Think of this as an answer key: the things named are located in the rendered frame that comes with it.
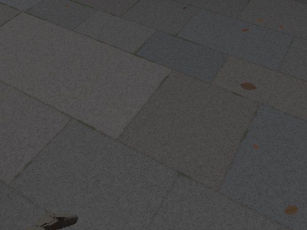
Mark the robot left hand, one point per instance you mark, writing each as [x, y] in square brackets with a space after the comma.
[54, 221]

